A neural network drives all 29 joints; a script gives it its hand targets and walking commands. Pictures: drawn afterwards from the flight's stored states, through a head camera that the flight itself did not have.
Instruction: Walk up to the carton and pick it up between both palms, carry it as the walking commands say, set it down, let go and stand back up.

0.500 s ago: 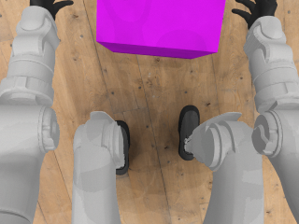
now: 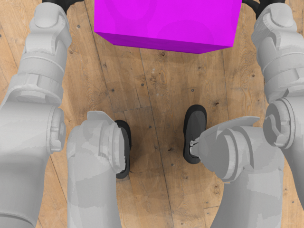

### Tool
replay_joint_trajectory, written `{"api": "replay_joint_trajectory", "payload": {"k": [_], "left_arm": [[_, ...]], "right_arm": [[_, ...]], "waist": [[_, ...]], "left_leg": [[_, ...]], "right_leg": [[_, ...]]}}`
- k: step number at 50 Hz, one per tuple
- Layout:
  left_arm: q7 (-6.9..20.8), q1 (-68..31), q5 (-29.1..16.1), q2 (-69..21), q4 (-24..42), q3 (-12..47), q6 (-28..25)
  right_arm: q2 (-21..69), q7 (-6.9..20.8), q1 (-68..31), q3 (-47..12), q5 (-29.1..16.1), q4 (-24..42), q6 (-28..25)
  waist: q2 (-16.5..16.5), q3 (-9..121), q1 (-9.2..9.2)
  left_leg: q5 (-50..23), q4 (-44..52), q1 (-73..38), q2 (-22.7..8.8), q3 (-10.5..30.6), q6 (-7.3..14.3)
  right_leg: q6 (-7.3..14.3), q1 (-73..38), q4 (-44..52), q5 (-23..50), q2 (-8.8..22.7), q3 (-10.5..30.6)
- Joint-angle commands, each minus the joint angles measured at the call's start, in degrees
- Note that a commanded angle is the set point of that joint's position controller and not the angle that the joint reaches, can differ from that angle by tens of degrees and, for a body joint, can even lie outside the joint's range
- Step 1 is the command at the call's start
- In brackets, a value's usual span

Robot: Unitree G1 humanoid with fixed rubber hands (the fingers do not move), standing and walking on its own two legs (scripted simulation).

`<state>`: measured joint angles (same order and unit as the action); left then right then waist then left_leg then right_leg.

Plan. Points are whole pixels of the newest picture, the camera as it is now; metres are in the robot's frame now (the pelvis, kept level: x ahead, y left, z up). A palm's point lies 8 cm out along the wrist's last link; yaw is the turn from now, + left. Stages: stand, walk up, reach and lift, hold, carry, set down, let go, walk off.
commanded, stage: reach and lift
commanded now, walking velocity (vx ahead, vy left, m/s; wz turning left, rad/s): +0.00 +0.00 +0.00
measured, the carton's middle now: (164, 5) +0.55 -0.01 -0.25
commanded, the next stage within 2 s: none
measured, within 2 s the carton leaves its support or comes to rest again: leaves its support in 1.30 s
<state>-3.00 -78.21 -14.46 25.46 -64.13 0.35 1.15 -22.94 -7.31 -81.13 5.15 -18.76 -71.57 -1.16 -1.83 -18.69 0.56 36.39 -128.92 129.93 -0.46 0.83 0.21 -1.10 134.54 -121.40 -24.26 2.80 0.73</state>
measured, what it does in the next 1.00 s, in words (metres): stands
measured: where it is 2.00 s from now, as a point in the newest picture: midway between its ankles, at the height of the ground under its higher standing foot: (156, 151)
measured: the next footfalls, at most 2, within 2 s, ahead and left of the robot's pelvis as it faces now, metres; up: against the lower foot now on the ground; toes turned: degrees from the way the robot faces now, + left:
none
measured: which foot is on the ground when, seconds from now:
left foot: down 0.00-1.00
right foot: down 0.00-1.00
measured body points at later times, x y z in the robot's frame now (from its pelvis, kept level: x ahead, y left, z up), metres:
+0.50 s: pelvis -0.01 +0.00 +0.01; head +0.36 +0.02 +0.25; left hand +0.54 +0.17 -0.19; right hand +0.54 -0.18 -0.18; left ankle +0.09 +0.12 -0.33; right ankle +0.15 -0.13 -0.33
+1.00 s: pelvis -0.01 +0.00 +0.00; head +0.36 +0.01 +0.25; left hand +0.54 +0.17 -0.18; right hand +0.54 -0.18 -0.18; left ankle +0.09 +0.12 -0.33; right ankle +0.15 -0.13 -0.33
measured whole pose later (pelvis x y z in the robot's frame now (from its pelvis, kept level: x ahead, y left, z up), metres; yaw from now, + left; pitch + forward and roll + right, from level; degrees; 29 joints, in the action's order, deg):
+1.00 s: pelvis -0.01 +0.00 +0.00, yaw +1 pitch +38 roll +0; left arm -4.7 -85.8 -15.0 21.6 -72.5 3.8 0.8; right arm -19.6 -9.7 -84.8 1.7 -20.1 -74.3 -2.5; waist -1.7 -18.2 1.0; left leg 33.9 -127.2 131.5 -0.5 0.3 -0.1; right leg -0.7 136.5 -120.2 -22.0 2.1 1.4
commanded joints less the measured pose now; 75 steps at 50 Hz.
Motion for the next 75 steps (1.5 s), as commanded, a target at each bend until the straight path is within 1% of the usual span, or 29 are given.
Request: {"api": "replay_joint_trajectory", "payload": {"k": [1, 7, 11, 20, 26, 32, 36, 39, 41, 44, 47, 50, 54, 60, 63, 66, 68, 71, 75], "left_arm": [[-0.1, -13.4, -0.2, 6.5, 3.6, -0.7, -1.3], [-0.1, -14.8, -1.2, 5.7, 1.6, 0.4, -1.7], [-0.3, -16.0, -1.5, 5.0, 0.9, 1.1, -1.9], [-1.4, -18.1, -1.2, 3.1, 1.1, 2.1, -2.6], [-2.1, -19.1, -0.5, 0.5, 1.5, 2.8, -3.1], [-1.3, -21.4, -1.8, -5.2, 1.5, 5.5, -3.7], [-0.3, -23.6, -2.3, -9.7, 1.7, 6.9, -4.0], [1.0, -26.3, -2.4, -15.8, 2.2, 8.3, -3.9], [2.5, -28.6, -2.4, -21.9, 2.8, 9.6, -3.5], [5.5, -32.2, -1.9, -33.5, 3.9, 11.3, -2.7], [7.5, -33.7, -1.0, -39.5, 5.3, 10.9, -1.7], [9.1, -35.1, -0.4, -43.5, 6.7, 10.6, -0.7], [11.0, -36.8, -0.1, -46.4, 8.8, 10.4, 0.6], [12.4, -37.9, -0.2, -49.8, 13.3, 10.8, 2.1], [12.8, -39.2, -1.3, -51.8, 17.2, 12.2, 2.5], [13.1, -40.2, -2.6, -53.6, 21.0, 13.7, 2.9], [13.2, -40.1, -2.8, -54.9, 22.2, 14.3, 3.3], [13.4, -38.3, -1.7, -57.0, 21.7, 13.7, 4.1], [13.9, -34.8, 1.3, -59.6, 19.0, 11.2, 5.6]], "right_arm": [[-1.6, -0.2, -4.7, 0.6, 0.3, 4.2, -1.2], [-1.1, -0.6, -6.4, 0.0, 0.3, 3.6, -1.5], [0.0, -0.9, -7.7, -0.9, 0.1, 3.5, -1.7], [2.8, -2.0, -9.5, -2.3, 0.3, 2.9, -2.4], [6.6, -1.9, -11.4, -5.0, -1.2, 3.5, -2.7], [11.0, -1.2, -13.6, -7.2, -1.8, 4.2, -3.0], [15.2, -0.2, -15.7, -8.6, -2.1, 4.7, -3.2], [21.2, 1.2, -18.4, -10.1, -2.1, 5.3, -2.9], [27.0, 2.6, -21.2, -11.3, -2.1, 6.2, -2.5], [37.5, 5.5, -26.6, -13.3, -1.7, 7.8, -1.8], [42.5, 7.3, -28.5, -12.7, -0.4, 8.5, -1.0], [46.4, 8.8, -29.7, -12.3, 0.6, 9.2, 0.1], [49.9, 10.2, -31.5, -12.3, 1.0, 11.3, 1.6], [53.5, 11.1, -33.0, -12.9, -0.1, 16.0, 2.9], [55.1, 11.0, -33.3, -13.4, -0.3, 19.1, 3.3], [56.5, 10.8, -32.0, -13.0, 0.3, 20.9, 3.8], [57.2, 10.9, -30.8, -12.2, 1.1, 21.4, 4.3], [57.9, 11.4, -29.0, -10.4, 3.1, 21.3, 5.1], [58.2, 12.7, -28.0, -7.8, 6.1, 21.8, 6.3]], "waist": [[5.4, 63.2, -0.98], [4.4, 62.6, -0.65], [4.1, 63.2, -0.77], [4.4, 65.1, -0.92], [4.0, 65.4, -2.76], [3.6, 65.7, -2.05], [3.2, 66.0, -2.02], [3.1, 66.2, -2.05], [3.1, 66.4, -2.14], [2.8, 66.1, -2.46], [2.2, 65.2, -2.61], [1.8, 65.1, -2.72], [1.9, 66.1, -2.74], [3.1, 72.2, -2.99], [3.5, 77.9, -1.94], [4.3, 82.1, -0.12], [5.1, 83.0, 0.9], [6.0, 80.8, 1.82], [6.7, 76.7, 2.02]], "left_leg": [[-17.4, 15.4, -24.9, -0.4, -0.3, -1.9], [-16.1, 16.1, -23.4, -0.2, -0.2, -1.6], [-15.7, 16.4, -23.0, 0.0, -0.3, -1.5], [-15.8, 16.6, -23.9, 0.9, -0.8, -1.5], [-16.5, 17.1, -24.6, 1.3, -0.9, -1.1], [-16.7, 17.3, -24.2, 1.8, -0.9, -0.9], [-16.7, 17.3, -23.7, 2.2, -1.0, -0.8], [-16.4, 17.2, -23.2, 2.6, -1.1, -0.6], [-16.2, 17.0, -22.7, 2.9, -1.4, -0.5], [-15.6, 16.7, -21.3, 3.5, -1.8, -0.4], [-14.8, 16.4, -20.4, 4.0, -2.5, -0.2], [-14.0, 16.0, -20.2, 4.2, -3.1, 0.0], [-13.1, 15.4, -20.6, 4.2, -3.7, 0.1], [-15.2, 14.6, -23.0, 4.3, -4.4, 0.0], [-17.6, 14.2, -25.4, 4.5, -4.5, -0.3], [-19.4, 14.3, -27.7, 4.9, -4.3, -0.6], [-19.9, 14.7, -28.8, 5.2, -4.2, -0.9], [-19.6, 15.9, -29.0, 5.6, -3.9, -1.0], [-18.6, 17.6, -28.2, 6.1, -3.6, -1.1]], "right_leg": [[-0.3, -39.6, 3.3, 12.8, -2.0, -2.3], [-0.3, -39.9, 4.2, 12.0, -2.3, -2.1], [-0.3, -40.6, 4.5, 11.8, -2.5, -2.0], [-0.4, -42.2, 4.7, 12.5, -3.3, -1.9], [-0.5, -42.2, 4.9, 12.9, -3.8, -1.6], [-0.3, -42.4, 5.2, 13.4, -4.1, -1.4], [-0.1, -42.3, 5.1, 13.6, -4.5, -1.4], [0.1, -42.1, 5.0, 13.4, -4.8, -1.5], [0.3, -41.9, 4.8, 13.2, -5.2, -1.5], [0.5, -41.3, 4.4, 12.5, -6.0, -1.8], [0.6, -40.4, 4.1, 11.7, -6.6, -2.4], [0.6, -40.0, 3.9, 10.9, -7.0, -2.9], [0.7, -40.1, 3.7, 9.7, -7.3, -3.3], [0.8, -42.7, 2.8, 11.9, -7.4, -3.5], [0.8, -45.0, 2.3, 14.4, -7.5, -4.1], [0.9, -46.1, 2.1, 16.2, -7.4, -4.8], [1.0, -45.3, 2.4, 16.3, -7.4, -5.4], [1.2, -42.3, 3.2, 14.9, -7.5, -6.1], [1.3, -37.8, 4.7, 12.3, -7.8, -6.8]]}}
